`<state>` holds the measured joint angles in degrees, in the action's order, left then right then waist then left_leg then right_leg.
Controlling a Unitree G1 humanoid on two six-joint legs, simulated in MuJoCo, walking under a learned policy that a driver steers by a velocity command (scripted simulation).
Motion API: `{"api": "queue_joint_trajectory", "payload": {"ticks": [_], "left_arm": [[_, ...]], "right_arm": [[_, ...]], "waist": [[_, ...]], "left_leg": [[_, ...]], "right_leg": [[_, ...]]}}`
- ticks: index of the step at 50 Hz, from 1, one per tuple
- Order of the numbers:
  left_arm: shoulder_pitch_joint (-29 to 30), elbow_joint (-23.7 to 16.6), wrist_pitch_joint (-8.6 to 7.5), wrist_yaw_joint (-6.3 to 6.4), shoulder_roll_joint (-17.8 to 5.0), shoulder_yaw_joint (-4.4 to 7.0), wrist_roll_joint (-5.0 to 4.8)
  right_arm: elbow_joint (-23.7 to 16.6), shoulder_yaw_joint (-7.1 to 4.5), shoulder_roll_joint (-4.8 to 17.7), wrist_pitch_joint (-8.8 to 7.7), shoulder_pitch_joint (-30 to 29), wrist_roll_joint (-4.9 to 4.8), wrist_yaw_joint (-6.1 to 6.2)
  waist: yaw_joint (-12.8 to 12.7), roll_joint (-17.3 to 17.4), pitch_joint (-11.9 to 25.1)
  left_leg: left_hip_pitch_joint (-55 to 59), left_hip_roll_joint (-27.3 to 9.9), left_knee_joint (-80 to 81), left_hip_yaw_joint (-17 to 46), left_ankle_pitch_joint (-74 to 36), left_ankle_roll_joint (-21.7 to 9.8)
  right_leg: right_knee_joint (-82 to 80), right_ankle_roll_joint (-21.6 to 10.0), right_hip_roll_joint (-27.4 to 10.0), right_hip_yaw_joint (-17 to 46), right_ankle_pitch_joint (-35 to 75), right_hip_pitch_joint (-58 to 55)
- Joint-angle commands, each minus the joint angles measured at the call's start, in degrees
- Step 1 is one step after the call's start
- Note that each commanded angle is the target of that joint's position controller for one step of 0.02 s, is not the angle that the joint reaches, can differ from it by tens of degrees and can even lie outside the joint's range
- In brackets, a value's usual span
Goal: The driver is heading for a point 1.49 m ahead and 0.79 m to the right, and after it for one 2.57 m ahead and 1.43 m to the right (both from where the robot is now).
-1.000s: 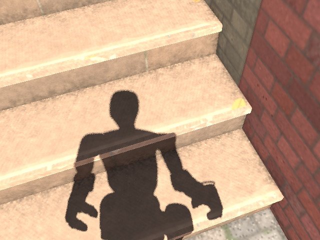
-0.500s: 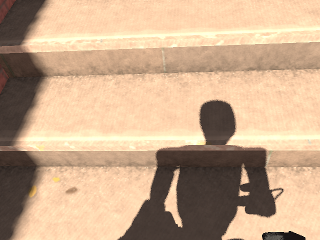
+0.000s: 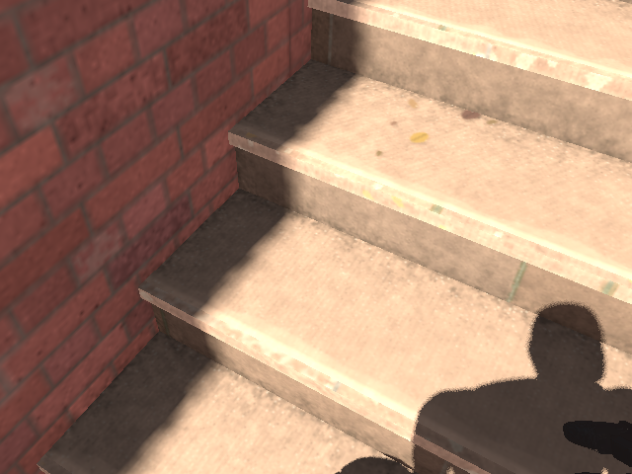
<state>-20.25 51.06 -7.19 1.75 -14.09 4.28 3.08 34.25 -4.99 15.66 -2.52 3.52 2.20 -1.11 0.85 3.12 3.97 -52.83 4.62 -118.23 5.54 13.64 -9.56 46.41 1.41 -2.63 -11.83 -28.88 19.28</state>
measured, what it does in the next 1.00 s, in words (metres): climbs, turning right: left foot 0.17 m higher, then right foot 0.16 m higher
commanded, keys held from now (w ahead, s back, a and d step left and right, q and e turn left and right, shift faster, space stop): e+shift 1.00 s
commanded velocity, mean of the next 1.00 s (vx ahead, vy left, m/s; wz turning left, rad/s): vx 0.20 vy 0.00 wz -0.60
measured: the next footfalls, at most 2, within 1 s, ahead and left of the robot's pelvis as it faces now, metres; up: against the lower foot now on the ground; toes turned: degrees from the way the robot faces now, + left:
left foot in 0.20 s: +0.38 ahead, +0.11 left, +0.17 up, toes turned +1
right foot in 0.72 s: +0.56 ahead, -0.22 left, +0.33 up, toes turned -29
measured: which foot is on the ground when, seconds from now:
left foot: up 0.00-0.18, down 0.20-0.74, up 0.76-1.00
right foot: down 0.00-0.20, up 0.22-0.70, down 0.72-1.00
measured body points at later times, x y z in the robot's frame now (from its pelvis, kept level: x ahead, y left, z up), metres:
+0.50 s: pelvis +0.33 +0.00 +0.21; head +0.36 +0.00 +0.66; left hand +0.60 +0.21 +0.14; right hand +0.28 -0.28 +0.08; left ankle +0.34 +0.11 -0.53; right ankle +0.34 -0.11 -0.27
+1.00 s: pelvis +0.49 -0.12 +0.32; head +0.52 -0.16 +0.76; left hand +0.75 +0.01 +0.21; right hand +0.56 -0.41 +0.24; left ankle +0.61 +0.01 -0.21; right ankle +0.53 -0.20 -0.37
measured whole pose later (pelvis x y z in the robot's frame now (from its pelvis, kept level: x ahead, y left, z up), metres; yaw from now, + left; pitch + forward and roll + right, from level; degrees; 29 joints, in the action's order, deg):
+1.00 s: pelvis +0.49 -0.12 +0.32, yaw -39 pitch +2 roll +1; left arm -11.7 39.8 2.4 3.0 -12.0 4.3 0.9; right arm 29.6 0.6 7.6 -0.2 2.4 4.2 2.2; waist -1.3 1.3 -4.2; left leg -51.7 -1.2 -99.5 7.0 10.1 1.6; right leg 52.1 -7.1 11.1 2.8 -18.3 34.5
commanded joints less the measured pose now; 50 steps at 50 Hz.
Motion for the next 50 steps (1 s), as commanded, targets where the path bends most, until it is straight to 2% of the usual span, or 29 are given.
{"api": "queue_joint_trajectory", "payload": {"ticks": [1, 3, 6, 7, 8, 9, 10, 11, 12, 13, 14, 15, 17, 18, 20, 22, 26, 29, 33, 35, 36, 37, 38, 39, 40, 43, 46, 48, 50], "left_arm": [[0.08, 2.16, -3.08, -1.28, 5.34, -2.89, 0.02], [-3.69, 4.15, -4.26, -1.77, 1.18, -2.28, -0.55], [-13.84, 9.56, -1.63, -0.18, -1.87, -2.43, -3.73], [-7.69, 7.39, -0.80, 0.16, -1.64, -2.33, -4.76], [-11.99, 5.11, -2.53, -0.20, -5.51, -1.98, -7.16], [-6.53, 3.25, -4.86, -1.94, -18.34, 1.23, -7.76], [-2.60, 1.79, -5.89, -2.59, -19.24, 2.68, -6.84], [-4.79, -2.85, -4.85, -3.92, -7.26, -0.09, -8.21], [-4.91, -3.35, -3.62, -3.43, -9.18, 1.57, -5.81], [-3.17, -6.05, -2.29, -2.64, -4.79, 1.22, -5.81], [-0.69, -8.03, -0.73, -1.67, -1.91, 0.55, -4.03], [2.64, -9.87, 0.60, -0.90, 0.64, -0.22, -1.31], [3.35, -12.67, 4.28, -0.64, 3.47, -0.85, 0.02], [4.50, -14.32, 4.94, -1.05, 5.92, -1.67, -0.97], [1.74, -14.66, 6.17, -1.42, 3.34, -0.50, -1.52], [4.90, -15.65, 7.68, -0.09, 4.70, -0.35, -1.44], [20.75, -24.17, 10.15, 2.95, 4.60, -0.94, -0.34], [29.74, -30.95, 11.40, 2.27, 4.81, -1.99, 0.14], [26.84, -32.24, 12.31, -1.15, 6.70, -3.67, -1.68], [15.68, -26.38, 12.25, -0.44, 4.81, -2.68, -2.58], [8.12, -24.93, 11.33, -0.62, 1.92, -1.50, -3.06], [1.84, -23.54, 10.21, -0.43, -3.13, 0.69, -3.51], [2.61, -23.51, 10.33, 0.23, -12.12, 3.98, -2.72], [11.40, -26.76, 11.47, 0.70, -16.65, 5.97, -2.13], [18.23, -27.57, 11.36, 1.25, -14.06, 4.98, -0.48], [20.05, -21.63, 10.10, 1.36, 0.01, 0.66, -1.74], [15.73, -17.66, 8.09, 0.84, -2.07, 0.85, -1.25], [11.61, -15.11, 7.33, 1.03, -4.74, 1.67, -2.51], [11.13, -15.22, 8.60, 2.29, -5.33, 1.94, -2.57]], "right_arm": [[-9.17, 4.78, -9.46, 2.41, -9.05, -1.14, 0.95], [-11.27, 4.54, -8.53, 2.14, -13.66, -1.02, 2.05], [-15.69, 7.07, -9.46, 0.47, -19.12, 0.61, 1.21], [-13.65, 8.08, -9.41, -0.31, -12.54, -0.92, 0.23], [-10.08, 7.50, -7.86, -0.33, -2.15, -4.44, 0.18], [-7.25, 4.64, -3.06, 1.06, 15.61, -2.89, 1.46], [-3.64, 1.77, 2.89, 2.08, 20.82, 1.74, 2.19], [-2.29, -0.42, 11.16, 0.56, 21.47, 3.01, 2.98], [-2.12, -0.61, 9.01, 0.60, 20.32, 1.60, 3.00], [0.06, -0.23, 7.86, -0.52, 13.81, 1.26, 3.26], [2.86, 0.51, 3.21, -1.36, 9.87, 0.95, 3.28], [5.45, 1.44, -0.68, -2.62, 7.35, 0.01, 3.82], [10.79, 2.72, -6.21, -3.27, 8.14, -0.19, 4.20], [12.40, 3.17, -8.23, -3.72, 9.13, -0.09, 4.59], [11.38, 2.88, -6.20, -4.47, 7.93, -0.34, 4.52], [12.39, 2.08, -1.05, -5.00, 12.69, 1.05, 4.58], [12.64, 1.95, 0.83, -4.78, 15.65, 1.51, 3.66], [14.27, 1.27, 3.09, -3.27, 20.36, 1.43, 4.18], [11.04, 0.33, 9.70, -1.46, 17.60, -0.42, 5.69], [8.59, -0.19, 13.25, -0.39, 13.49, -2.36, 4.25], [8.49, -0.82, 15.07, -0.16, 12.41, -3.91, 2.65], [7.67, -0.66, 14.47, -0.10, 14.37, -3.53, 1.11], [0.66, 0.28, 7.35, 0.24, 6.42, -2.98, -0.21], [-3.49, 0.51, 3.48, 0.45, 7.23, -0.89, -0.65], [-5.14, 1.52, -1.28, 0.57, 9.52, 0.04, -0.27], [-4.06, 2.58, -3.04, 1.20, 9.51, 2.07, 2.18], [-6.36, 3.93, -5.26, 2.35, 7.55, 2.19, 3.44], [-6.72, 4.35, -4.58, 2.12, 3.66, 2.19, 4.01], [-6.72, 4.43, -3.32, 2.68, 4.14, 1.88, 3.50]], "waist": [[2.35, 0.06, -16.90], [0.87, -5.12, -17.83], [-0.15, -8.20, -11.16], [4.59, -5.38, -4.66], [4.68, -4.48, 9.43], [16.31, -15.45, 19.00], [19.60, -16.55, 24.47], [15.55, 14.97, 36.59], [12.95, 3.82, 40.14], [7.50, 1.37, 33.34], [4.51, -5.67, 21.20], [1.86, -5.17, 8.21], [-2.99, -4.23, -0.44], [-3.85, -3.60, -2.33], [-6.33, -3.81, -2.64], [-3.51, 0.54, -1.66], [-2.54, -0.84, -6.91], [-0.94, -0.07, -9.51], [-1.50, 5.46, -3.52], [-4.63, 5.75, 4.06], [-7.83, 7.85, 8.00], [-10.33, 5.91, 12.70], [-11.02, -17.19, 8.54], [-5.59, -14.82, 12.23], [-1.06, -13.81, 11.94], [3.33, -7.09, -3.51], [3.55, -5.73, 0.15], [0.96, -3.01, 0.14], [0.64, -3.74, -0.62]], "left_leg": [[-15.55, -2.09, 4.62, 3.56, 9.59, 0.32], [-17.26, 0.86, 5.69, -1.42, 16.07, 1.31], [-17.84, -5.25, 24.15, -11.96, 22.56, 0.98], [13.54, -2.60, 47.35, -18.62, 13.13, 2.77], [47.15, 2.45, 55.31, -17.56, -2.33, 3.66], [61.01, 3.62, 62.30, -12.15, -8.26, 4.86], [65.41, -3.38, 70.66, 1.64, -16.79, 1.58], [75.17, -30.22, 80.59, 33.08, -66.86, -10.77], [69.43, -28.02, 80.34, 31.60, -78.70, -12.38], [64.86, -26.86, 80.81, 24.81, -60.34, -11.88], [57.17, -24.80, 82.64, 20.79, -40.79, -9.21], [47.44, -21.86, 85.79, 16.42, -32.99, -5.66], [39.92, -18.73, 91.57, 8.90, -16.78, -1.97], [37.92, -20.34, 94.99, 6.77, -20.74, -1.77], [37.35, -21.15, 99.68, -1.52, -28.54, -1.71], [41.63, -24.41, 99.56, -5.94, -41.41, -4.00], [47.30, -26.34, 104.59, -10.06, -17.65, -0.74], [48.52, -22.11, 106.74, -16.28, -11.94, 2.77], [53.42, -21.94, 106.92, -23.27, -37.61, 3.04], [51.01, -23.56, 94.30, -25.32, -77.70, 2.54], [50.19, -24.22, 83.81, -24.39, -82.16, 2.53], [43.25, -21.56, 65.45, -22.36, -68.25, 5.50], [15.07, -6.60, 39.51, -20.07, -2.87, 11.85], [11.17, -2.41, 21.04, -1.94, 6.56, 12.67], [10.29, -3.53, 12.58, 2.54, 0.39, 11.84], [6.49, -5.55, 16.30, 0.64, -9.30, 10.16], [2.53, -6.07, 13.88, 2.20, -6.97, 10.24], [-1.27, -5.21, 11.98, 1.88, -3.77, 10.49], [-1.62, -6.72, 23.99, 0.54, -0.31, 12.13]], "right_leg": [[-36.07, -5.45, -13.63, 14.36, 19.19, 4.65], [-40.55, -7.96, -12.88, 9.72, 43.69, 0.17], [-43.84, -9.20, -8.42, 4.58, 66.59, -18.27], [-42.42, -10.22, -2.38, 0.00, 79.62, -4.69], [-36.37, -12.66, -6.18, 7.65, 96.66, 1.97], [-23.21, -10.39, -9.58, 8.78, 113.21, -3.31], [-5.09, -6.49, -7.45, 12.39, 89.42, -4.24], [40.20, -2.01, 8.43, 12.95, 13.04, 10.33], [58.86, -2.67, 9.32, 24.78, 8.89, 11.34], [61.46, -2.40, 6.02, 22.75, 11.01, 18.03], [59.19, -3.22, 1.99, 18.46, 12.12, 23.13], [56.89, -4.00, -0.03, 18.99, 12.57, 26.20], [58.48, -4.13, -0.07, 18.23, 10.73, 30.63], [58.70, -4.59, -0.12, 18.91, 10.46, 31.56], [47.49, -3.41, -1.26, 18.84, 12.04, 28.50], [64.38, -3.23, 1.76, 12.90, 9.67, 35.21], [79.10, -5.27, 0.87, 14.53, 2.73, 54.80], [66.78, -4.81, -1.08, 9.58, 3.09, 55.32], [36.14, -8.07, -4.46, 4.90, -4.21, 34.27], [31.47, -9.54, 3.11, -2.90, -6.00, 13.97], [24.63, -11.28, 4.85, 0.39, -2.76, 4.10], [14.62, -13.49, 8.18, 10.56, -4.91, -6.98], [-12.85, -20.70, -4.60, 46.66, -12.13, -10.74], [-27.61, -21.45, -8.26, 70.08, -7.38, -5.31], [-28.22, -19.52, -9.03, 67.21, -13.72, 0.58], [-12.11, -13.66, 0.42, 41.87, -5.75, 17.52], [-11.06, -13.76, 2.07, 37.19, 8.59, 13.64], [-15.05, -14.43, 2.84, 40.83, 10.83, 8.69], [-17.29, -12.55, 3.32, 41.20, 16.12, 4.30]]}}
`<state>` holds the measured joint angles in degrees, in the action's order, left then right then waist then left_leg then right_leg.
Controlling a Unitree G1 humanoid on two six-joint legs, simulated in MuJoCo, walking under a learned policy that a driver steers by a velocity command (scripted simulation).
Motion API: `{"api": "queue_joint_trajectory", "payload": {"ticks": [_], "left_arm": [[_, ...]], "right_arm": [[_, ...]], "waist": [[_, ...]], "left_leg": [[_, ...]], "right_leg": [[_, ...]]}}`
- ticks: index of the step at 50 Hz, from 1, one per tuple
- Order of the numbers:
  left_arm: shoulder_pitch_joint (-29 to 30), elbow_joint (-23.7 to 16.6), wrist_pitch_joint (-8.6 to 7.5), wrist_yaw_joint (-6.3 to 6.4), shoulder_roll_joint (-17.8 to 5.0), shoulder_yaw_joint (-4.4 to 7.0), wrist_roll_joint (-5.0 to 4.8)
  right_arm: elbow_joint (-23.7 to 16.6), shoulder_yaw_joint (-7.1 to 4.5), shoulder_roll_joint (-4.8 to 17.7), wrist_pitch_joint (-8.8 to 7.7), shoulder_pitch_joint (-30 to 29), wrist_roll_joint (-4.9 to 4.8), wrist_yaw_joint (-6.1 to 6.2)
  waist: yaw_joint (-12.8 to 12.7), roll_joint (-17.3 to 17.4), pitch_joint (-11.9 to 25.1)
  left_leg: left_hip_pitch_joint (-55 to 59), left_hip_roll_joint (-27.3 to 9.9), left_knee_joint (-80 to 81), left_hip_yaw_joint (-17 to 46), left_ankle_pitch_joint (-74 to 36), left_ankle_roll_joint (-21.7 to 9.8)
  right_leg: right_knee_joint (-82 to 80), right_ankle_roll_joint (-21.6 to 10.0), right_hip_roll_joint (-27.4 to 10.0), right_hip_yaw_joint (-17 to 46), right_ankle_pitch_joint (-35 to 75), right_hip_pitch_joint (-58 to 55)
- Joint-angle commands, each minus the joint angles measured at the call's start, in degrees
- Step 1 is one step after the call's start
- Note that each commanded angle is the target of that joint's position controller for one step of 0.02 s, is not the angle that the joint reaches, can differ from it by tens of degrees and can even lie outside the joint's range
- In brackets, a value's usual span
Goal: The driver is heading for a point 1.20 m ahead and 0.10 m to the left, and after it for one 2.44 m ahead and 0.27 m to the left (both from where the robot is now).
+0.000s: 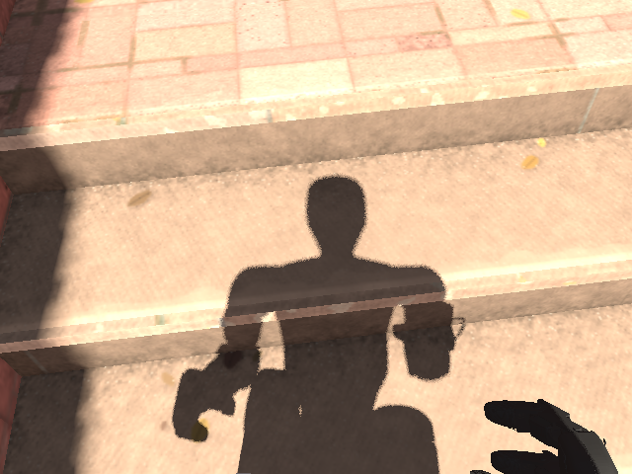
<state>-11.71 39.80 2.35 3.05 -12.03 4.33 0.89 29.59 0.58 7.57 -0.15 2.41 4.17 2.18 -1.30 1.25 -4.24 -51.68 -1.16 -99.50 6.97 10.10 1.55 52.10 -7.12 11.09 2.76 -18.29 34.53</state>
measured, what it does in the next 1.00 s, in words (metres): steps to the left, turning right: left foot 0.14 m higher, then right foot 0.14 m lower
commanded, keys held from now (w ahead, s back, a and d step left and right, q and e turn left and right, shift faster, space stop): e+shift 0.28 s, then shift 0.72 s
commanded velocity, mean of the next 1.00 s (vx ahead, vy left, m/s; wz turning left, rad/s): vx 0.00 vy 0.00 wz -0.50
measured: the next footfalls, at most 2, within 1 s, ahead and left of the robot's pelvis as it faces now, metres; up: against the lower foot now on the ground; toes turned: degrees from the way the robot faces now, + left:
left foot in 0.44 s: +0.20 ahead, +0.19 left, +0.14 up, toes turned -20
right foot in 0.92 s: +0.11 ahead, +0.05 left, +0.00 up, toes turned -30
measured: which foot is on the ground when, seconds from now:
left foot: up 0.00-0.42, down 0.44-0.90, up 0.92-1.00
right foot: down 0.00-0.48, up 0.50-0.90, down 0.92-1.00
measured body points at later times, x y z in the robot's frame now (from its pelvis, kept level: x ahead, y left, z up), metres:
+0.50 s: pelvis +0.13 +0.10 +0.06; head +0.20 +0.11 +0.51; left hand +0.34 +0.35 -0.06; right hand +0.33 -0.17 +0.04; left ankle +0.17 +0.21 -0.54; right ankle +0.08 -0.03 -0.68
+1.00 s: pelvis +0.08 +0.14 +0.02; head +0.03 +0.14 +0.46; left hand +0.19 +0.33 -0.11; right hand +0.28 -0.12 +0.02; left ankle +0.11 +0.26 -0.46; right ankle +0.08 +0.07 -0.69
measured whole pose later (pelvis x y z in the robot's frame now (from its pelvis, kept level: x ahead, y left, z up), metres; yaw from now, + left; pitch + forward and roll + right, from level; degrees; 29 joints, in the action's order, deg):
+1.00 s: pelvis +0.08 +0.14 +0.02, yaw -24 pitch -3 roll -2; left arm -24.8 40.8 5.6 0.6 -8.1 -1.8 3.9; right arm 26.8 -1.0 4.0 3.4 -2.6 0.3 6.9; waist -5.7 3.8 4.1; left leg -46.7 2.4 -113.3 4.4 29.4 1.7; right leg 44.7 -5.8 2.7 -9.5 -24.3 20.4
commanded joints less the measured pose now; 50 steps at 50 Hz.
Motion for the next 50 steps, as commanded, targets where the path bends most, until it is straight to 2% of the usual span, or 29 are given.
{"api": "queue_joint_trajectory", "payload": {"ticks": [1, 3, 5, 12, 15, 20, 21, 23, 24, 25, 26, 27, 28, 29, 30, 31, 32, 34, 36, 37, 40, 43, 44, 45, 46, 47, 48, 49, 50], "left_arm": [[1.95, -5.23, -1.04, 0.98, -6.84, 1.80, -0.77], [2.42, -6.13, -1.15, 1.39, -7.38, 2.03, 0.09], [1.70, -7.25, -1.45, 1.33, -7.33, 1.92, 0.30], [-3.49, -6.14, -2.00, 1.68, -10.24, 2.20, 0.41], [-6.17, -4.91, -1.43, 1.82, -12.24, 2.80, 0.30], [-4.30, -3.73, -2.28, 3.23, -13.84, 3.41, 0.52], [-2.22, -4.12, -1.95, 3.12, -13.76, 3.33, 0.31], [-4.19, -3.35, -0.11, 2.24, -12.40, 3.69, -1.11], [-3.40, -2.91, 0.81, 2.02, -12.06, 3.87, -1.81], [-0.66, -3.56, 0.76, 0.99, -12.66, 4.15, -2.59], [1.00, -6.43, 0.31, -0.68, -9.46, 3.23, -3.16], [2.58, -3.43, -0.76, -1.79, -8.54, 2.52, -0.33], [-4.60, -5.61, -0.85, -2.83, -7.06, 2.28, -0.27], [-8.11, -3.21, -0.99, -2.63, -9.18, 2.51, 0.85], [-4.55, -3.27, 0.07, -2.42, -8.96, 1.44, 1.25], [-5.27, -1.18, 1.22, -2.94, -9.09, 1.15, 1.62], [-3.80, -1.18, 1.79, -3.14, -8.29, 0.70, 1.92], [-2.90, -2.43, 3.01, -3.63, -7.92, -0.25, 1.76], [-5.22, -2.89, 3.45, -3.39, -7.27, -0.84, 1.65], [-5.81, -3.11, 4.09, -3.07, -6.73, -1.16, 1.79], [-11.17, -3.98, 5.40, -2.33, -4.27, -2.19, 2.08], [-19.48, -1.76, 4.84, -2.04, -0.42, -3.06, 1.82], [-21.02, -0.54, 4.55, -2.05, 1.68, -3.52, 1.86], [-18.57, 0.02, 3.93, -2.20, 5.14, -4.73, 1.64], [-11.99, -2.56, 2.73, -2.92, 5.16, -6.10, 3.52], [-1.74, -7.28, 0.81, -3.04, 6.31, -8.82, 5.37], [3.16, -9.83, 0.73, -2.98, 0.11, -7.18, 5.31], [5.43, -10.83, 0.48, -2.55, -4.64, -5.35, 2.89], [14.08, -13.34, 0.27, -1.19, -9.06, -3.51, 1.23]], "right_arm": [[-0.35, -2.10, 6.92, 0.64, 4.97, -0.28, 0.09], [0.22, -2.15, 5.77, 0.98, 3.69, -0.91, 0.01], [-0.10, -2.15, 5.16, 0.34, 1.99, -1.21, -0.14], [-4.66, -2.08, 6.04, 0.60, -4.33, -1.61, 0.47], [-6.41, -1.58, 5.74, 0.49, -7.83, -1.66, -0.04], [-10.78, -0.04, 3.50, 1.32, -10.26, -0.78, 1.24], [-11.39, 0.31, 3.86, 1.16, -9.10, -0.85, 1.04], [-12.65, 1.03, 3.65, 1.98, -9.76, -1.96, 1.35], [-11.35, 0.69, 3.36, 2.26, -5.47, -3.02, 1.46], [-8.87, -0.74, 4.93, 1.39, 2.94, -4.62, 1.46], [-6.74, -2.41, 10.49, 0.48, 5.40, -3.96, 1.32], [-5.37, -1.97, 5.81, 1.06, 7.71, -3.44, 2.52], [-5.83, -2.40, 9.82, -0.55, 0.70, -2.08, 3.54], [-7.64, -1.87, 5.92, -1.03, -6.60, -2.40, 3.63], [-6.00, -0.91, 1.72, -0.78, -5.03, -2.82, 4.17], [-5.41, -0.99, 0.60, -0.59, -5.35, -2.07, 4.41], [-3.76, -1.56, 1.87, -0.61, -2.99, -1.53, 4.69], [-2.17, -2.47, 3.51, -0.39, -2.36, -0.94, 4.76], [-1.84, -2.98, 4.04, -0.76, -4.03, -1.18, 4.47], [-2.19, -2.87, 2.75, -0.60, -5.82, -2.22, 4.60], [-5.06, -2.28, 2.07, -0.72, -12.18, -2.50, 5.47], [-5.56, -2.01, 1.65, -0.45, -13.98, -3.57, 6.11], [-5.17, -1.78, 0.23, 0.07, -12.89, -4.03, 6.14], [-4.44, -1.27, -3.11, 0.92, -11.24, -4.68, 5.77], [-4.44, -1.53, -4.58, 2.44, -8.00, -5.46, 4.74], [-6.12, -1.31, -8.00, 3.62, -3.65, -6.93, 3.72], [-5.99, -1.21, -8.39, 4.22, 5.61, -5.47, 4.33], [-5.62, -1.57, -4.23, 4.17, 8.06, -2.48, 5.35], [-7.61, -2.49, 1.58, 4.70, 2.22, -2.23, 4.43]], "waist": [[1.48, -0.44, 8.65], [0.43, -2.94, 11.98], [-1.10, -4.33, 11.29], [-4.57, -9.67, 10.43], [-5.31, -6.07, 10.37], [-3.18, -5.75, 11.74], [-1.49, -5.69, 11.80], [-2.63, -6.15, 10.74], [-0.17, -2.94, 12.96], [4.54, 3.01, 18.43], [5.46, 23.99, 28.07], [8.65, 17.72, 29.13], [-0.64, 23.70, 31.83], [-4.10, 15.75, 30.21], [-3.00, 11.85, 23.56], [-3.60, 4.75, 18.06], [-2.49, 2.73, 13.51], [-2.40, 4.54, 9.86], [-4.43, 8.47, 10.62], [-5.24, 9.43, 11.41], [-8.77, 7.37, 12.57], [-11.30, 4.77, 12.39], [-10.83, 1.94, 11.96], [-9.61, -6.49, 10.20], [-5.36, -12.24, 10.50], [3.80, -6.07, 8.00], [9.80, -5.92, 9.72], [11.08, -4.87, 6.56], [8.92, -12.98, 0.23]], "left_leg": [[-3.52, -1.20, 5.83, -1.82, 1.75, 1.15], [-5.13, 0.17, 0.60, -2.39, 0.12, 0.32], [-7.71, 1.02, 1.29, -1.95, 0.33, -0.70], [-17.36, 3.57, -3.11, -1.47, 14.35, 0.23], [-18.06, 3.96, -2.11, -2.77, 18.11, -0.44], [-14.18, 1.90, 0.90, 2.45, 24.80, -3.16], [-7.86, 0.02, 9.30, 3.19, 23.57, -3.92], [12.43, -0.28, 31.69, 1.09, 29.63, -3.84], [27.55, -0.42, 41.82, 0.91, 26.13, -4.23], [46.18, -3.90, 50.60, 3.52, 8.51, -5.53], [61.39, -14.38, 55.40, 16.76, -14.04, -10.43], [54.91, -8.96, 56.35, 11.96, -19.92, -9.50], [56.73, -17.24, 51.60, 18.77, -38.00, -12.63], [54.94, -16.80, 48.76, 13.50, -37.02, -12.77], [48.66, -12.46, 47.32, 9.10, -26.87, -10.57], [43.94, -8.68, 47.46, 4.39, -16.94, -8.50], [40.82, -7.26, 48.07, 2.42, -14.81, -7.75], [37.50, -6.25, 49.33, 0.15, -13.28, -7.10], [35.26, -6.86, 48.76, 1.45, -15.98, -8.29], [33.72, -8.12, 48.19, 3.66, -17.55, -8.93], [24.91, -8.97, 46.34, 4.08, -14.98, -8.53], [20.18, -4.59, 38.67, -1.92, -4.30, -5.58], [18.93, -1.71, 30.67, -5.65, 3.92, -5.28], [18.48, 3.96, 14.57, -11.76, 19.61, -4.72], [14.21, 8.01, -11.42, -11.44, 30.04, -1.78], [9.57, 8.44, -23.08, -0.78, 19.34, 0.84], [9.94, 6.02, -27.37, -0.19, 13.30, 2.48], [7.57, 3.91, -28.12, -2.33, 10.20, 3.78], [10.39, 1.85, -29.78, -4.94, 7.31, 4.68]], "right_leg": [[-21.83, -1.87, -11.46, 26.97, 15.10, -14.96], [-19.49, -1.40, -11.74, 26.94, 25.00, -19.37], [-21.04, -1.43, -12.26, 29.19, 21.87, -21.72], [-23.13, -9.16, -14.15, 35.99, 32.99, -36.40], [-23.05, -10.38, -14.83, 35.93, 39.68, -39.20], [-23.04, -8.45, -17.47, 35.97, 42.37, -37.58], [-23.33, -6.02, -16.36, 33.86, 41.38, -33.67], [-26.38, -1.60, -12.11, 27.60, 40.90, -21.60], [-23.95, 1.55, -9.03, 23.17, 40.30, -15.72], [-15.80, 5.00, -7.07, 19.55, 34.04, -8.27], [-1.46, 9.54, -0.36, 12.26, -4.47, 3.09], [14.34, 10.65, -0.16, 13.38, -10.91, 0.97], [33.53, 13.58, 0.96, 12.14, -14.93, 6.04], [42.14, 14.00, -1.62, 9.69, -11.96, 10.04], [38.62, 13.25, -3.65, 6.65, -6.93, 11.07], [35.44, 13.45, -3.86, 1.66, -3.44, 9.54], [31.07, 12.93, -3.32, -1.07, -1.99, 8.80], [25.11, 12.38, -2.62, -4.67, 0.42, 6.62], [23.21, 11.44, -4.12, -7.56, 2.29, 3.36], [23.89, 10.67, -5.87, -6.64, 3.04, 2.36], [14.15, 8.17, -9.86, -6.62, 6.40, -7.33], [-12.89, 2.66, -13.20, -11.97, 23.19, -22.38], [-21.79, 0.81, -14.45, -13.19, 30.48, -27.12], [-27.53, -1.33, -15.53, -13.99, 34.26, -25.62], [-24.12, -1.36, -15.05, -9.57, 24.36, -20.82], [-17.63, 0.90, -17.38, 0.69, 27.90, -10.08], [-26.31, 0.02, -24.00, 12.14, 19.18, -4.84], [-32.98, -2.44, -26.66, 17.18, -2.00, -1.06], [-43.74, -4.94, -29.95, 25.19, -19.95, 11.19]]}}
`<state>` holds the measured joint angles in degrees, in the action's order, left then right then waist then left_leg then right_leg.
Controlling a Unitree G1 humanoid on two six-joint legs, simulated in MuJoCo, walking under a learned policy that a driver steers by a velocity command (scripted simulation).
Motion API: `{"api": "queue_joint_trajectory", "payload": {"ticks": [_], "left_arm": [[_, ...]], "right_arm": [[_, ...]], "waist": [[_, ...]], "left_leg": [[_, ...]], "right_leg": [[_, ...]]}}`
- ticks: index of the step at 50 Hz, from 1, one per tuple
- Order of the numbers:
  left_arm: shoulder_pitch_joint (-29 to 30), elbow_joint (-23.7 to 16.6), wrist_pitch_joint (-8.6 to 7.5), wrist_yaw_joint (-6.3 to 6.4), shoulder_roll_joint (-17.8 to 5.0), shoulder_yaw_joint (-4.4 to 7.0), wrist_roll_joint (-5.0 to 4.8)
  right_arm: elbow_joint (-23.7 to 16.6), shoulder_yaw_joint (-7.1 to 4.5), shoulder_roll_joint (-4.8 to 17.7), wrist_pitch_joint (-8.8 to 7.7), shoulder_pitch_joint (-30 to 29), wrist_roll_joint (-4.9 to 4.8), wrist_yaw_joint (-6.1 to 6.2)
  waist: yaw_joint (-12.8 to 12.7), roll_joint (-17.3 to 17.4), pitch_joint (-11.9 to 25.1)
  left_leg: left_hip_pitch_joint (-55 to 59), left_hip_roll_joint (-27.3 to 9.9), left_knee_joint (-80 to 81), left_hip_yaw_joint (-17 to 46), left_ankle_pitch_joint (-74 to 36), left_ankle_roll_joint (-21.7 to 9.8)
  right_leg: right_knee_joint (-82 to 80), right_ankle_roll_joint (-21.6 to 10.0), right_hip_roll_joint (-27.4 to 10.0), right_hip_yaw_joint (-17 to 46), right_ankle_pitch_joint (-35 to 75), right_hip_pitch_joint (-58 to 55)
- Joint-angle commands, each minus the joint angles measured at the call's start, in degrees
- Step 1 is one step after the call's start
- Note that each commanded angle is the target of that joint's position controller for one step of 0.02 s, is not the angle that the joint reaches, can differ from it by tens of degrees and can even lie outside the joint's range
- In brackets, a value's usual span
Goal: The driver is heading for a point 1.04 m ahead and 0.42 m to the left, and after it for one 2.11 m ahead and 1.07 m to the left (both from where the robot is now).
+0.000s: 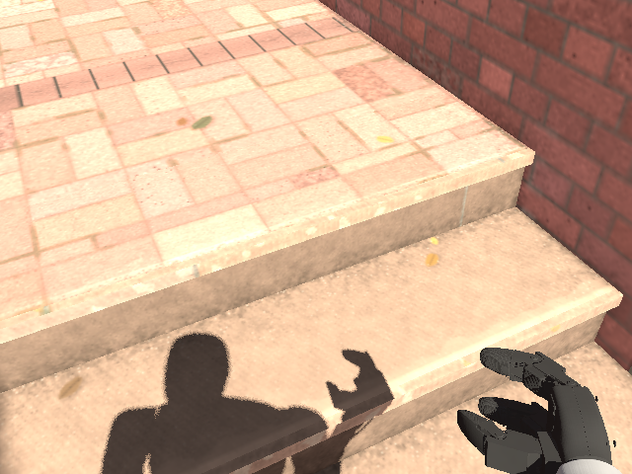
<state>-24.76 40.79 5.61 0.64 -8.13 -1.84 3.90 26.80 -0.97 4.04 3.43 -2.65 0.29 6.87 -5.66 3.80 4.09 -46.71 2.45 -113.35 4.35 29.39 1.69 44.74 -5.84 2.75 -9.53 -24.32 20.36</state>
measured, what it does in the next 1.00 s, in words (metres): walks ahead, turning left: left foot, then right foot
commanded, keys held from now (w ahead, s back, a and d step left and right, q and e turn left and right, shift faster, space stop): shift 0.32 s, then w+shift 0.14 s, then w+q+shift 0.54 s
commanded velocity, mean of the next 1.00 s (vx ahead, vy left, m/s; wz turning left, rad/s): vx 0.46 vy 0.00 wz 0.31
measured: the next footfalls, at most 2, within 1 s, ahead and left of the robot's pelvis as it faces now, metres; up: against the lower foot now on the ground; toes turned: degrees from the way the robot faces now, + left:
left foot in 0.24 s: -0.06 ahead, +0.11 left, +0.00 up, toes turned -1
right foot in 0.56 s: +0.01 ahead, -0.12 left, +0.00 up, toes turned -2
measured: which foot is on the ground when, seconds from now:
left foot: up 0.00-0.22, down 0.24-0.58, up 0.60-1.00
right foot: down 0.00-0.24, up 0.26-0.54, down 0.56-1.00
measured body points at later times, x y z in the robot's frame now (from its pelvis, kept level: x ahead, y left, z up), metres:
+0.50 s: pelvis -0.05 -0.02 +0.04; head -0.05 -0.01 +0.49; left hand +0.05 +0.24 -0.08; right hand +0.00 -0.25 -0.08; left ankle -0.10 +0.11 -0.70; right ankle -0.06 -0.11 -0.68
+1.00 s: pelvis +0.14 -0.04 +0.02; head +0.13 -0.04 +0.47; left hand +0.05 +0.18 -0.13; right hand +0.44 -0.16 -0.01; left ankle +0.19 +0.07 -0.39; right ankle -0.03 -0.12 -0.70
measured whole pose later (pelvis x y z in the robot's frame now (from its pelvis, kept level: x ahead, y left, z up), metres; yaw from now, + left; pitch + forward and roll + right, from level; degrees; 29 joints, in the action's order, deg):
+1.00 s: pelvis +0.14 -0.04 +0.02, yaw +17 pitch +1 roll +0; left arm -27.3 55.9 -7.5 0.6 -11.1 -0.3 5.1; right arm 30.4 0.1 8.1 3.2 -1.8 -0.6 1.5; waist 1.2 -0.6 3.1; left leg -73.8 1.1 -122.7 -4.7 27.7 -10.0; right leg 17.6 -1.4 0.9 -19.8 -25.8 -8.6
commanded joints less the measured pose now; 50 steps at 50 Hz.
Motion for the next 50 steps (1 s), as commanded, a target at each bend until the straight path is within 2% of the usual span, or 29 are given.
{"api": "queue_joint_trajectory", "payload": {"ticks": [1, 3, 5, 7, 9, 10, 11, 12, 13, 14, 15, 17, 19, 21, 24, 26, 28, 29, 30, 31, 32, 35, 37, 39, 42, 44, 48, 49, 50], "left_arm": [[28.41, -13.79, -3.75, 2.63, -7.91, 1.21, -3.14], [18.71, -9.70, -4.01, 4.91, -6.69, 0.31, -1.54], [9.59, -5.14, -3.98, 6.26, -9.69, 2.24, -0.60], [5.11, -2.47, -2.97, 6.17, -9.89, 3.17, -0.49], [3.51, -1.54, -1.44, 4.28, -10.41, 4.80, -0.57], [5.24, -0.81, -0.33, 2.94, -9.92, 5.46, -2.03], [5.40, -0.19, -0.03, 1.27, -8.76, 5.63, -3.53], [3.57, 0.29, -0.25, -0.65, -7.00, 5.79, -4.31], [6.00, -1.78, -1.33, -2.20, -6.04, 5.37, -5.02], [10.71, -2.01, -0.98, -2.89, -6.27, 5.16, -3.29], [10.08, -1.53, -0.68, -3.44, -6.01, 5.12, -2.98], [11.45, -0.89, -0.90, -4.04, -7.27, 5.19, -2.33], [15.46, -1.62, -1.69, -4.20, -8.72, 5.60, -1.59], [21.21, -3.56, -2.00, -3.76, -9.10, 5.62, -2.53], [21.71, -4.29, -2.36, -3.71, -9.53, 5.88, -2.62], [16.91, -3.97, -4.82, -3.54, -8.48, 5.53, -2.99], [7.07, -1.42, -5.94, -2.33, -7.01, 5.44, -2.98], [-2.50, 0.20, -7.00, -1.07, -9.67, 6.20, -1.16], [-8.47, -0.09, -7.47, -0.40, -15.78, 8.28, -0.48], [-1.97, -2.64, -7.85, -0.31, -16.04, 8.45, 0.02], [3.49, -4.02, -8.31, -0.74, -13.12, 7.45, -0.21], [10.08, -3.76, -9.76, -1.19, -9.94, 6.03, -0.78], [9.41, -1.85, -11.01, -1.06, -9.03, 5.83, -2.04], [10.58, 0.47, -11.29, -0.33, -7.84, 4.48, 0.86], [4.42, 5.78, -12.57, -0.54, -7.88, 3.76, 1.11], [2.49, 8.29, -13.71, -0.74, -9.27, 3.51, 1.41], [-1.72, 12.42, -14.55, -0.31, -9.18, 2.98, 1.81], [-3.13, 13.48, -14.22, 0.34, -7.86, 2.28, 1.33], [2.46, 10.58, -14.27, 1.34, -10.62, 2.11, -0.18]], "right_arm": [[-4.92, -2.53, 11.55, 1.65, 1.37, 1.26, -1.32], [-4.40, -2.17, 10.91, 2.36, 0.06, -0.40, -3.79], [-0.86, -1.83, 8.07, 2.50, 4.59, -0.30, -4.84], [0.76, -1.35, 7.14, 1.77, 5.41, -0.69, -5.43], [3.78, -2.03, 8.73, 1.47, 8.73, -1.30, -5.90], [6.32, -1.45, 6.54, 1.27, 12.87, -1.80, -6.26], [9.89, -1.00, 5.16, 0.93, 18.66, -1.24, -5.93], [12.54, -0.94, 6.42, -0.17, 23.45, -0.35, -5.84], [10.26, -0.49, 7.28, -1.39, 20.40, -0.85, -5.78], [8.43, 0.08, 7.55, -2.17, 11.25, -0.90, -5.05], [7.38, 0.37, 7.61, -2.96, 4.73, -0.32, -4.62], [7.71, 0.53, 9.05, -3.85, 5.71, 0.89, -4.73], [10.41, -0.99, 13.13, -3.65, 15.57, 1.01, -4.70], [13.74, -2.41, 15.32, -2.86, 26.50, 0.87, -4.60], [15.03, -3.48, 15.97, -3.28, 28.79, -0.08, -4.26], [14.02, -3.92, 15.50, -5.00, 24.58, 0.24, -4.22], [11.65, -4.01, 14.11, -5.58, 14.14, -1.40, -4.44], [9.94, -3.24, 11.55, -6.46, 9.05, -3.16, -5.20], [7.69, -2.61, 8.91, -7.40, 6.47, -4.41, -5.72], [7.63, -2.92, 11.09, -7.72, 7.28, -2.55, -4.80], [9.03, -3.26, 11.25, -8.10, 10.00, -0.62, -4.72], [11.86, -3.25, 9.91, -7.01, 14.48, 0.36, -5.47], [11.87, -3.15, 9.50, -5.53, 14.81, 0.16, -6.20], [7.14, -2.60, 7.82, -2.84, 7.34, -0.44, -5.39], [4.72, -2.00, 7.26, -2.38, 2.87, -0.52, -5.49], [2.04, -1.26, 7.71, -3.10, -2.40, -0.65, -5.22], [-4.92, 1.07, 6.24, -1.11, -11.95, -0.76, -4.98], [-5.72, 1.75, 5.53, -0.92, -15.44, -1.25, -5.13], [-6.07, 2.22, 7.81, -0.73, -9.54, -1.19, -6.56]], "waist": [[10.32, -6.39, -13.97], [4.87, 0.48, -12.46], [1.72, -1.44, -6.71], [-0.24, -7.55, -5.96], [-0.60, -13.25, -4.78], [1.22, -13.51, -4.40], [3.04, -8.58, -6.84], [2.82, 2.03, -6.25], [2.68, 9.95, -8.68], [2.19, 10.97, -11.54], [-0.15, 10.41, -10.97], [1.75, 5.42, -9.26], [7.16, 3.47, -8.35], [12.78, 3.43, -8.59], [12.64, 5.87, -7.97], [9.05, 4.17, -6.89], [1.77, 1.02, -5.63], [-5.29, -8.08, -0.79], [-7.31, -22.31, 4.84], [-3.92, -18.72, 2.64], [-0.60, -13.36, 0.00], [4.44, -6.83, -3.18], [4.56, -7.32, -4.01], [5.94, -7.70, -6.80], [5.83, -4.44, -9.70], [6.06, -4.15, -12.64], [7.67, -2.57, -14.74], [6.83, -2.94, -15.16], [12.02, -3.62, -12.12]], "left_leg": [[4.78, -3.27, -10.46, -0.03, -15.52, 4.32], [6.43, -5.00, 11.08, 1.08, -16.92, 3.39], [9.90, -4.44, 24.03, -0.61, -11.34, 1.64], [10.35, -5.31, 48.15, -2.36, 2.88, 0.25], [20.55, -3.73, 65.74, -5.08, 12.43, -1.71], [28.41, -2.46, 77.37, -7.35, 10.50, -3.76], [32.82, -0.04, 91.40, -8.77, 2.58, -5.79], [35.08, -7.23, 96.83, 4.71, 4.19, -8.19], [27.72, -17.45, 103.71, 20.29, 11.63, -11.57], [15.84, -20.19, 106.90, 25.21, 19.54, -12.92], [14.24, -18.89, 107.54, 19.74, 14.63, -11.46], [22.48, -15.35, 105.36, 11.40, 6.47, -9.13], [38.29, -14.71, 103.22, 11.85, 3.28, -11.15], [53.19, -15.21, 101.73, 13.83, 5.34, -14.10], [52.19, -16.74, 101.36, 15.91, 4.30, -16.17], [43.31, -13.66, 99.19, 13.00, -3.19, -16.27], [26.21, -9.44, 92.56, 9.35, -5.50, -13.87], [5.23, -6.27, 81.48, 6.26, -2.46, -12.51], [-1.96, 0.43, 64.78, -3.21, -4.62, -9.96], [-2.43, -0.77, 51.43, -1.76, -8.22, -9.58], [-0.63, -2.58, 43.64, 0.76, -11.31, -9.45], [-5.08, -4.67, 26.82, 2.12, -19.48, -8.54], [-8.57, -4.74, 12.84, 0.63, -21.58, -7.30], [-18.13, -2.17, -8.50, -2.90, -13.65, -5.77], [-31.39, -1.37, -21.42, -0.87, -10.82, -8.01], [-36.36, -1.26, -20.28, -1.51, -5.14, -9.26], [-37.01, -2.26, -11.44, -9.26, 0.23, -11.68], [-34.46, -1.94, -7.64, -11.97, 1.01, -12.32], [-13.59, -2.50, 12.65, -15.44, 0.25, -13.74]], "right_leg": [[-36.99, -5.88, -20.70, 36.84, -15.61, 27.42], [-32.43, -4.09, -18.69, 32.97, -17.19, 18.07], [-29.64, -4.62, -17.23, 30.85, -19.08, 6.73], [-30.94, -4.08, -15.57, 29.14, -21.03, -1.92], [-31.57, -3.16, -14.77, 25.43, -19.50, -1.25], [-31.24, -2.06, -12.65, 20.27, -15.49, 1.51], [-27.28, 0.75, -8.96, 15.51, -12.62, 3.29], [-14.38, 3.74, -4.80, 11.24, -8.14, 6.07], [-8.15, 5.44, -2.31, 7.51, -0.19, 7.05], [-1.12, 5.27, -5.99, 10.88, 5.93, 0.44], [2.06, 5.59, -5.44, 11.64, 7.10, -2.97], [-1.76, 5.62, -3.27, 8.28, 6.02, -1.41], [-4.36, 4.68, -0.32, 4.08, 2.04, 8.91], [-10.57, 4.72, 0.30, 3.56, 2.31, 19.33], [-10.45, 4.45, -0.76, 6.47, 2.41, 17.57], [-15.99, 3.13, -0.65, 8.31, 3.38, 6.05], [-25.03, 3.06, -1.51, 7.93, 16.37, -15.09], [-19.17, 4.13, -5.56, 11.58, 10.92, -37.87], [-27.43, 4.09, -17.54, 29.32, -10.35, -42.66], [-31.31, 4.77, -20.49, 35.75, -17.91, -34.86], [-31.23, 4.39, -21.73, 34.71, -17.49, -26.76], [-28.78, 5.09, -17.12, 22.03, 1.12, -19.34], [-29.05, 5.85, -17.79, 17.44, 7.27, -15.09], [-28.65, 2.64, -19.85, 14.08, 10.99, -12.07], [-28.15, 1.80, -21.69, 12.42, 11.23, -15.90], [-31.93, 2.97, -21.34, 9.19, 10.18, -17.38], [-38.89, 5.29, -18.36, 0.35, 28.03, -19.35], [-41.98, 4.81, -17.30, -1.14, 36.84, -17.60], [-43.35, 5.47, -15.74, -8.49, 59.91, -8.29]]}}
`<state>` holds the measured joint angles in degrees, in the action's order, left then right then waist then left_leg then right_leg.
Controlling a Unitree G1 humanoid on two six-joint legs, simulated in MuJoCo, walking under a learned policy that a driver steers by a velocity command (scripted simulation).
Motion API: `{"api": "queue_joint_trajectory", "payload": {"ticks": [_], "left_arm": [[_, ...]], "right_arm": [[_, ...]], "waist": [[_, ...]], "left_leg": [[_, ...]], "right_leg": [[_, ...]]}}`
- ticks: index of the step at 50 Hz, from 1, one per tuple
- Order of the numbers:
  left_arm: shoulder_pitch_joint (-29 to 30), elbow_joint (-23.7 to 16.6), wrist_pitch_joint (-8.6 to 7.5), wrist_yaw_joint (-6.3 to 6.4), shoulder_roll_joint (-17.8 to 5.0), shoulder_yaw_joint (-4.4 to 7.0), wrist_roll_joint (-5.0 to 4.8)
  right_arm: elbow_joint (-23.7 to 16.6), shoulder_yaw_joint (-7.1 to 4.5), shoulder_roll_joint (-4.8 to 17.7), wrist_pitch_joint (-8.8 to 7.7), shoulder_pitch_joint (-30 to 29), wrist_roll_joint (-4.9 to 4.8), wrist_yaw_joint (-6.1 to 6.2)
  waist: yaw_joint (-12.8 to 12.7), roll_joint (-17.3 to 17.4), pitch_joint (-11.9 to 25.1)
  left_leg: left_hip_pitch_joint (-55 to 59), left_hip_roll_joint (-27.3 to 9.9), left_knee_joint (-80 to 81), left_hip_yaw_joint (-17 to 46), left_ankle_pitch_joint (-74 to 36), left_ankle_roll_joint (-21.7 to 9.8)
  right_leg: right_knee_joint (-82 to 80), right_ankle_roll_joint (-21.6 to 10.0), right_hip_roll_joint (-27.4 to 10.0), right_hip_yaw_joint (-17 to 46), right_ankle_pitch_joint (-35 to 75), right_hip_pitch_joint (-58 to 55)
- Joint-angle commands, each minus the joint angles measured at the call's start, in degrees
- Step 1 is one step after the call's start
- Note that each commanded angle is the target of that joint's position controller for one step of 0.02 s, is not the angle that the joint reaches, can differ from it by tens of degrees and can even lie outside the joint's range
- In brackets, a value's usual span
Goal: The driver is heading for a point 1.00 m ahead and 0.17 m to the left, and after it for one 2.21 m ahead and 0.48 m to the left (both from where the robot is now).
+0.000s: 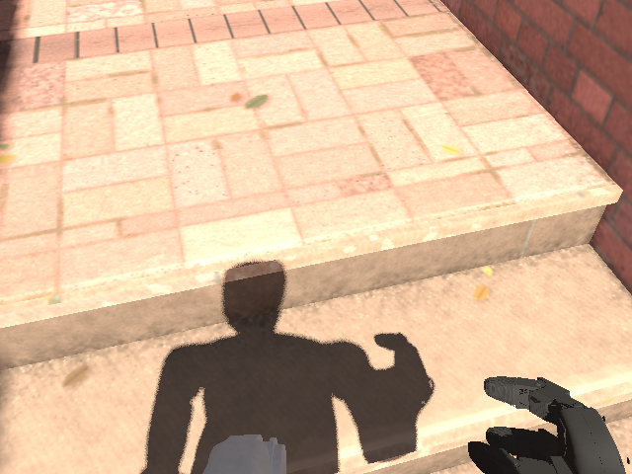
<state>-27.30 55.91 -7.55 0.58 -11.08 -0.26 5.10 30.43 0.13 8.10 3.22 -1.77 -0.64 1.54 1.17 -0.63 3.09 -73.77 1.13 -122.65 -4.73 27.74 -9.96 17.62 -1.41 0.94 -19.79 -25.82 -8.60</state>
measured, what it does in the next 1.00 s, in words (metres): climbs, turning left: left foot 0.16 m higher, then right foot 0.16 m higher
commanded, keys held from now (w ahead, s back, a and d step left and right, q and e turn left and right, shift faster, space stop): w+q+shift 0.54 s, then w+shift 0.10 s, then w+e+shift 0.32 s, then e+shift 0.04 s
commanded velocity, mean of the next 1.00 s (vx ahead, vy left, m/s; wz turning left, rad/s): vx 0.97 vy -0.03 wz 0.54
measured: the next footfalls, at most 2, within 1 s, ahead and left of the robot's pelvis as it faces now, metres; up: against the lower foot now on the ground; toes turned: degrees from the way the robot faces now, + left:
left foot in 0.10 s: +0.19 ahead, +0.04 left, +0.16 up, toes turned +7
right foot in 0.48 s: +0.62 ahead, -0.04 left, +0.33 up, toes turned +25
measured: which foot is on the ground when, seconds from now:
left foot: up 0.00-0.08, down 0.10-0.44, up 0.46-0.82, down 0.84-1.00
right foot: down 0.00-0.10, up 0.12-0.46, down 0.48-0.86, up 0.88-1.00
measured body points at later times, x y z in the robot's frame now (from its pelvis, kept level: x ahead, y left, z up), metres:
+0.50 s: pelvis +0.41 +0.05 +0.22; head +0.46 +0.06 +0.67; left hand +0.63 +0.29 +0.22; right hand +0.51 -0.21 +0.09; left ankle +0.19 +0.05 -0.44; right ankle +0.58 -0.05 -0.40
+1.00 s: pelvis +0.80 +0.28 +0.45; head +0.81 +0.31 +0.90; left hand +0.71 +0.54 +0.33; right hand +1.03 +0.14 +0.34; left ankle +0.76 +0.39 -0.23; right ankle +0.76 +0.08 -0.05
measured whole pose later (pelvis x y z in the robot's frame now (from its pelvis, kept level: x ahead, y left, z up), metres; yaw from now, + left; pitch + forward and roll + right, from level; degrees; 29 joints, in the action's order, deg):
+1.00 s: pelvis +0.80 +0.28 +0.45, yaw +29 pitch +3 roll +1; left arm -21.8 42.9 -6.3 -2.7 -13.5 5.5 0.5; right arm 46.7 -3.3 10.9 -3.9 12.0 2.5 1.4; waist -3.8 -3.1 0.6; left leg -31.8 -1.9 -55.7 -5.1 26.9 -1.2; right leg 100.1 -5.9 0.2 7.6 -4.8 33.6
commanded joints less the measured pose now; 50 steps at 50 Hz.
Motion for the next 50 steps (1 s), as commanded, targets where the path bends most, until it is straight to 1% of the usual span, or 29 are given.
{"api": "queue_joint_trajectory", "payload": {"ticks": [1, 2, 4, 5, 6, 7, 8, 9, 11, 14, 18, 20, 21, 23, 24, 25, 26, 28, 31, 36, 38, 40, 42, 43, 44, 45, 47, 48, 50], "left_arm": [[4.89, -5.87, -0.33, 2.66, -8.90, 1.02, -3.77], [3.41, -7.66, 0.14, 4.19, -13.61, 1.78, -5.69], [11.31, -12.96, 2.35, 3.20, -21.17, 4.89, -5.53], [16.52, -15.60, 3.09, 0.69, -21.31, 5.59, -6.99], [23.61, -19.96, 2.32, -2.11, -6.27, 2.51, -4.91], [24.13, -28.54, 0.17, -4.09, -3.94, 0.79, -0.76], [22.97, -29.05, -1.50, -5.25, -4.44, 0.94, 1.15], [22.20, -29.79, -2.03, -4.95, -3.12, 0.53, 0.14], [23.92, -31.90, -0.20, -2.77, 1.09, -1.25, 0.47], [27.15, -34.17, 3.11, -0.89, 3.20, -3.31, 0.22], [45.14, -43.81, 1.58, 0.65, 5.54, -4.65, 0.60], [36.88, -40.37, 2.76, -0.71, 6.99, -5.04, -0.58], [26.03, -36.71, 2.72, 0.09, 4.68, -3.01, -3.45], [-3.38, -28.83, 4.32, 1.98, -9.46, 4.78, -5.00], [-6.15, -23.29, 3.64, 1.95, -14.50, 6.76, -4.41], [4.10, -22.95, 3.98, 2.72, -15.47, 6.81, -2.98], [14.09, -23.75, 3.50, 2.22, -9.61, 5.99, -2.74], [17.15, -17.46, 1.28, 1.20, 1.36, 3.06, -3.55], [7.97, -6.06, -1.85, -0.73, 2.78, 2.59, -2.38], [3.17, -1.11, -3.48, -0.82, -3.61, 2.74, -2.57], [0.01, 1.31, -2.75, -0.38, -4.35, 2.40, -4.59], [-1.97, -1.26, -1.32, 1.00, -5.36, 2.17, -8.31], [-0.78, -5.24, -3.56, -1.41, -26.24, 8.11, -7.71], [1.64, -5.92, -4.24, -2.65, -24.07, 9.29, -7.28], [3.78, -13.60, -3.22, -5.62, -14.33, 7.86, -7.58], [1.39, -14.18, -3.21, -5.79, -9.85, 8.10, -5.61], [4.90, -19.05, -1.37, -3.74, -0.29, 5.23, -5.29], [9.91, -20.70, 0.28, -3.29, 1.39, 4.32, -3.03], [6.87, -19.49, 2.57, -3.17, 1.75, 3.15, -4.39]], "right_arm": [[-7.66, 0.62, 6.10, 0.20, -7.28, -0.38, -2.55], [-5.02, -0.73, 8.34, 0.69, 0.16, -0.50, -3.21], [0.45, -3.93, 13.19, 0.65, 23.93, -0.12, -2.29], [1.48, -5.32, 14.76, -1.58, 29.21, -0.61, -1.89], [4.19, -6.15, 16.17, -2.69, 21.52, -1.17, -1.20], [1.80, -6.30, 18.15, -1.91, 14.88, 0.34, 0.07], [1.74, -5.90, 16.77, -2.51, 15.48, 1.22, 0.65], [4.50, -5.43, 14.11, -3.50, 17.50, 1.83, 0.97], [9.37, -3.92, 9.39, -6.46, 19.45, 4.30, 1.42], [14.30, -4.05, 11.94, -9.50, 21.09, 2.23, -0.89], [19.91, -4.80, 13.34, -11.30, 31.54, 1.89, -0.56], [15.53, -5.17, 13.29, -9.17, 24.45, -0.34, 0.74], [14.56, -6.19, 16.23, -9.85, 25.11, -1.14, 0.67], [9.18, -10.25, 24.49, -13.09, 8.63, -0.43, -1.90], [7.16, -8.43, 14.23, -15.30, 1.40, 1.62, -3.82], [2.61, -5.83, 4.40, -15.42, 5.92, 2.19, -4.71], [1.48, -5.02, 3.45, -13.96, 11.71, 2.95, -4.48], [-0.11, -3.04, 0.55, -10.13, 11.53, 4.70, -4.46], [-3.41, -0.34, -4.80, -5.62, 6.41, 3.16, -2.78], [-12.22, 0.65, -1.60, -4.08, -13.28, 2.37, -0.35], [-13.92, 1.92, -0.67, -4.88, -14.05, 1.73, -1.00], [-7.84, 2.08, 1.61, -6.28, -7.46, 0.35, -4.08], [-4.03, -2.18, 5.60, -4.72, 21.59, 1.37, -1.57], [-2.74, -5.69, 14.01, -4.01, 26.26, 3.10, -0.35], [0.76, -8.12, 23.45, -5.14, 29.92, 4.70, 2.50], [2.44, -8.24, 20.03, -5.44, 26.92, 4.27, 2.55], [8.26, -6.59, 12.02, -8.28, 12.91, 3.37, 0.58], [11.75, -6.33, 8.75, -8.98, 11.73, 3.07, 0.65], [16.16, -3.91, 2.08, -10.21, 13.11, 2.95, -0.74]], "waist": [[5.76, 1.15, -7.33], [7.14, -1.66, -2.22], [16.12, -12.18, 11.83], [20.39, -10.73, 13.96], [13.83, 15.00, 5.79], [5.52, 10.98, 6.54], [4.46, 0.37, 4.06], [2.03, -1.13, -1.82], [-1.37, -3.81, -6.73], [-4.59, -7.80, -11.76], [1.78, -0.87, -12.00], [-3.41, -7.61, 2.48], [-7.48, -1.87, 11.86], [-27.17, 3.95, 29.77], [-25.51, -10.98, 24.10], [-13.53, -24.24, 22.32], [-5.39, -15.36, 18.11], [0.27, 0.19, 3.50], [1.26, -0.77, -4.96], [0.25, -2.68, -16.05], [2.72, -1.57, -15.59], [1.30, 9.47, 0.91], [16.37, -7.25, 21.77], [18.35, -6.43, 25.89], [14.30, 14.43, 32.29], [10.18, 6.52, 31.70], [-0.19, 3.54, 10.37], [-1.27, -0.27, 2.76], [-4.41, 5.73, -2.42]], "left_leg": [[30.31, 3.88, 35.05, -11.86, 2.82, -2.41], [42.78, 7.83, 41.21, -16.30, 6.53, -0.33], [55.26, 10.93, 44.25, -8.58, 15.60, -2.72], [62.00, 8.98, 61.91, 3.33, 10.53, -8.63], [67.48, 3.76, 84.67, 28.94, 2.99, -12.46], [65.70, -2.37, 94.99, 54.41, 4.14, -16.88], [62.63, -5.67, 101.23, 59.01, 11.77, -15.46], [57.47, -6.52, 105.60, 61.23, 7.98, -13.68], [51.70, -2.97, 104.19, 50.96, 1.54, -11.98], [43.86, 0.30, 104.49, 34.13, -6.05, -6.95], [51.77, -1.02, 110.77, 31.96, -19.73, -6.70], [34.81, 0.52, 116.95, 20.99, -56.36, -5.61], [30.58, -0.25, 107.13, 23.15, -86.10, -5.38], [43.73, -0.15, 71.33, 25.25, -111.04, -0.71], [39.83, 9.68, 45.09, 18.54, -54.78, 2.32], [26.59, 10.62, 25.01, 18.10, -24.06, 3.84], [22.96, 6.06, 15.86, 15.44, -26.28, 2.81], [19.91, 0.67, 11.97, 13.37, -29.27, 1.12], [6.85, 1.64, -5.97, 16.91, -16.45, -1.37], [-3.91, 2.26, 6.37, 10.47, 6.32, 0.06], [-1.12, -3.77, 21.05, 5.09, 8.97, -1.19], [54.79, 1.13, 51.92, -9.59, -7.25, 0.12], [79.48, 6.10, 59.30, -2.40, -0.11, 2.81], [82.32, -0.39, 68.83, 17.22, 10.59, 1.52], [85.94, -24.14, 96.63, 60.26, 0.33, 1.68], [85.65, -25.22, 104.00, 73.71, -5.85, 2.46], [66.77, -20.90, 98.56, 47.55, 1.81, 0.58], [60.30, -18.10, 93.91, 36.29, -0.30, 0.22], [58.13, -14.21, 96.08, 19.36, -3.32, -1.07]], "right_leg": [[-12.61, -0.34, -11.72, 0.28, 88.49, 24.71], [-3.50, -3.00, -13.63, 2.21, 111.60, 24.00], [26.69, -3.64, -19.45, 7.02, 140.99, 14.64], [56.23, -3.73, -13.86, 6.82, 118.98, 18.76], [82.48, -1.54, 3.20, 12.77, 24.59, 49.54], [92.02, -1.28, 4.97, 23.47, 19.81, 60.39], [95.08, -1.28, 2.95, 26.25, 19.92, 62.93], [102.40, -0.96, 3.44, 25.54, 19.54, 66.31], [113.46, -0.86, 1.90, 25.77, 16.15, 73.93], [100.53, -0.81, -3.70, 23.95, 4.94, 77.38], [91.80, -3.52, -5.91, 22.84, -14.42, 85.48], [61.40, -3.59, -1.70, 11.26, 1.76, 32.86], [62.22, -2.73, 2.98, 10.15, 4.29, 9.54], [42.51, -3.91, 0.75, 20.14, -1.84, -5.73], [29.83, -4.82, -6.54, 28.99, -4.71, -4.81], [8.96, -9.65, -20.15, 63.53, 3.43, -0.66], [6.86, -12.29, -22.94, 69.68, -9.41, 4.59], [7.34, -9.39, -20.65, 57.52, -19.32, 19.48], [3.53, -5.99, -18.60, 41.40, 0.14, 22.41], [-16.07, -7.04, -16.94, 21.99, 18.06, 23.40], [-21.66, -6.86, -13.94, 16.31, 19.30, 20.33], [-20.61, -11.17, -7.37, 13.26, 48.86, 38.01], [9.24, -11.96, -14.48, 19.39, 101.57, 25.52], [32.40, -7.89, -11.90, 25.50, 85.69, 25.58], [63.14, -4.40, 3.89, 28.72, 14.31, 38.49], [83.92, -4.31, 4.52, 42.37, 18.32, 47.32], [91.56, -3.33, -2.21, 31.35, 25.03, 54.49], [94.70, -3.94, -3.00, 30.45, 26.24, 59.38], [85.11, -5.56, -3.14, 29.58, 14.70, 62.30]]}}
